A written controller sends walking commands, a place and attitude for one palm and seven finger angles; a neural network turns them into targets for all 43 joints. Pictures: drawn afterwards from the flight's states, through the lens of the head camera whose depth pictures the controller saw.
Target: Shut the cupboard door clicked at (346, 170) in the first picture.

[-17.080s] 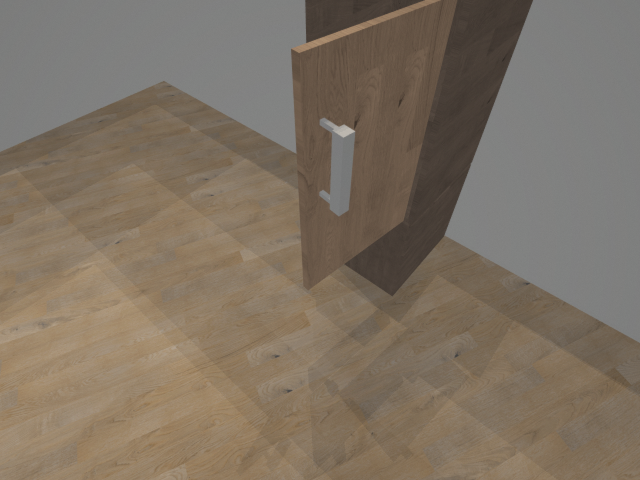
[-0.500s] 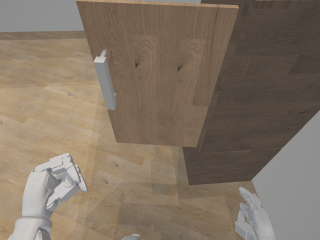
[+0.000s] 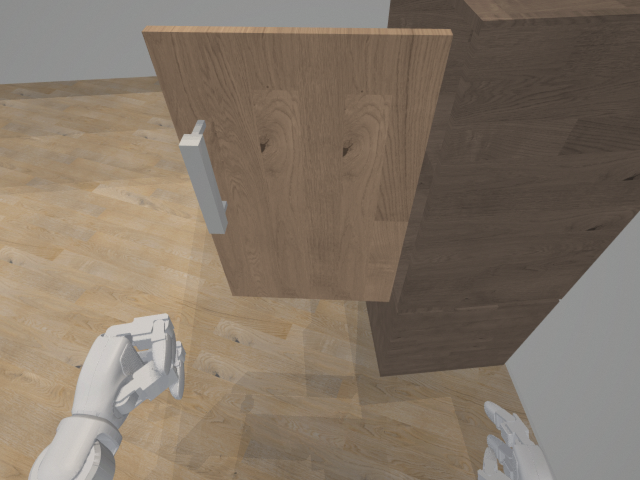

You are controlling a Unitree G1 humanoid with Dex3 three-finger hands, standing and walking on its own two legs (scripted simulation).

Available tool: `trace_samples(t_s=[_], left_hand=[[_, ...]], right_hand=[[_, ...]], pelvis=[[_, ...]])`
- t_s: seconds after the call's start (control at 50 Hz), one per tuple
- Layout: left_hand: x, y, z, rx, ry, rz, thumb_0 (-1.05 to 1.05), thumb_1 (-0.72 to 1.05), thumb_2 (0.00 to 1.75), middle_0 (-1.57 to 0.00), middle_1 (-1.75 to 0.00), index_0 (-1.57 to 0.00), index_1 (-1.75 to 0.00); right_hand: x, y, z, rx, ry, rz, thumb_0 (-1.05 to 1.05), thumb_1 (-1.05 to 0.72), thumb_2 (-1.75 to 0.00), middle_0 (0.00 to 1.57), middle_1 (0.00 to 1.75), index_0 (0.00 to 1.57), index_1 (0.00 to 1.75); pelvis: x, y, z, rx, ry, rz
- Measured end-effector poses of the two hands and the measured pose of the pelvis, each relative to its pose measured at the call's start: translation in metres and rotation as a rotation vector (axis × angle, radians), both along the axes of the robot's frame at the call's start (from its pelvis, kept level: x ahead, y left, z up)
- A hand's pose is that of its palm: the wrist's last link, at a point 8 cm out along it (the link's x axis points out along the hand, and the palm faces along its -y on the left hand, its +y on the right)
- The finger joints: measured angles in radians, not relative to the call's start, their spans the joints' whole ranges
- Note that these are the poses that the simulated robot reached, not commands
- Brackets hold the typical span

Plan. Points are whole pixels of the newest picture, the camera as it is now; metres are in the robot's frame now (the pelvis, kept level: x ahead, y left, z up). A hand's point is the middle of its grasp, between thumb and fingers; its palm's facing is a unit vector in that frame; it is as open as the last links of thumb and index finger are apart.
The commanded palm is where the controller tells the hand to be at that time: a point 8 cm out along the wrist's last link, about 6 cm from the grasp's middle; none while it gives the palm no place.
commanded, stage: raise the hand and make a fist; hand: left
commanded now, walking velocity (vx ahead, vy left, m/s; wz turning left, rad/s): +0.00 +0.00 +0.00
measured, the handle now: (209, 179) +0.52 +0.21 +0.08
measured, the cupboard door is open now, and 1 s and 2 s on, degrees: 82 82 82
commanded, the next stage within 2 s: bring the fist close to the handle in 0.18 s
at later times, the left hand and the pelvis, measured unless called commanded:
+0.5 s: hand (176, 335) +0.25 +0.18 +0.09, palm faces +0.06 -1.00 -0.05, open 3.1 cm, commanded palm +0.24 +0.23 +0.08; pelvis -0.01 -0.02 +0.00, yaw +1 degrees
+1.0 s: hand (212, 273) +0.35 +0.16 +0.08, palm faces +0.00 -1.00 -0.02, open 3.1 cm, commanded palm +0.33 +0.22 +0.08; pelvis +0.00 -0.01 +0.01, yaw -1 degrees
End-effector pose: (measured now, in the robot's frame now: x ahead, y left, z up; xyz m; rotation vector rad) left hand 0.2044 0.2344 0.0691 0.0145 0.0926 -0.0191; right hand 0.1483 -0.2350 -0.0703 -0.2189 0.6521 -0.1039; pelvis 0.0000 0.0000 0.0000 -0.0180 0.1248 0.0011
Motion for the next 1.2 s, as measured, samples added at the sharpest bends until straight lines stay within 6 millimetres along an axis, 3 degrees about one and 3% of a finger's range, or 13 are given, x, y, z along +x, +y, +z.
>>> trace_samples(t_s=[0.18, 0.32, 0.38, 0.52, 0.66, 0.82, 0.98, 1.2], left_hand=[[-0.008, 0.002, 0.025, 0.047, -0.166, 0.081, 0.02, 0.90, 0.90, -1.30, -1.50, -1.30, -1.50], [-0.011, -0.014, 0.005, 0.025, -0.034, 0.007, 0.01, 0.90, 0.90, -1.30, -1.50, -1.30, -1.50], [-0.006, -0.013, 0.006, 0.034, -0.050, 0.028, 0.02, 0.90, 0.90, -1.30, -1.50, -1.30, -1.50], [0.031, -0.006, 0.023, 0.040, -0.178, 0.062, 0.02, 0.90, 0.90, -1.30, -1.50, -1.31, -1.50], [0.069, -0.019, 0.008, 0.016, -0.051, -0.018, 0.01, 0.90, 0.90, -1.30, -1.50, -1.30, -1.50], [0.093, -0.012, 0.020, 0.015, -0.147, 0.065, 0.02, 0.90, 0.90, -1.30, -1.50, -1.30, -1.50], [0.117, -0.017, 0.008, 0.012, -0.076, 0.019, 0.02, 0.90, 0.90, -1.30, -1.50, -1.30, -1.50], [0.158, -0.021, 0.022, 0.014, -0.124, 0.031, 0.02, 0.90, 0.90, -1.30, -1.50, -1.30, -1.50]], right_hand=[[0.001, -0.010, 0.001, -0.006, -0.019, 0.017, 0.01, -0.90, -0.90, 0.20, 0.30, 0.20, 0.30], [0.005, -0.010, -0.001, 0.020, -0.038, 0.009, 0.01, -0.90, -0.90, 0.20, 0.30, 0.21, 0.30], [0.006, -0.010, -0.001, 0.014, -0.036, 0.014, 0.01, -0.90, -0.90, 0.20, 0.30, 0.21, 0.30], [0.004, -0.012, -0.009, 0.011, -0.001, 0.024, 0.01, -0.90, -0.90, 0.20, 0.30, 0.21, 0.30], [-0.007, -0.019, -0.011, 0.012, 0.044, -0.033, 0.01, -0.90, -0.90, 0.20, 0.30, 0.21, 0.30], [-0.018, -0.025, -0.014, 0.001, 0.109, -0.053, 0.01, -0.90, -0.90, 0.20, 0.30, 0.21, 0.30], [-0.026, -0.025, -0.018, 0.000, 0.165, -0.077, 0.01, -0.90, -0.90, 0.20, 0.30, 0.21, 0.30], [-0.045, -0.022, -0.025, 0.005, 0.237, -0.100, 0.01, -0.90, -0.90, 0.20, 0.30, 0.21, 0.30]], pelvis=[[-0.005, -0.010, -0.002, 0.004, -0.008, 0.006], [-0.006, -0.013, -0.001, 0.010, -0.007, 0.003], [-0.007, -0.015, -0.001, 0.011, -0.010, 0.006], [-0.008, -0.018, -0.003, 0.007, -0.001, 0.015], [-0.003, -0.015, 0.002, 0.017, 0.012, -0.005], [0.003, -0.013, 0.004, 0.022, 0.017, -0.015], [0.003, -0.010, 0.005, 0.019, 0.024, -0.017], [-0.002, -0.007, 0.004, 0.015, 0.038, -0.018]])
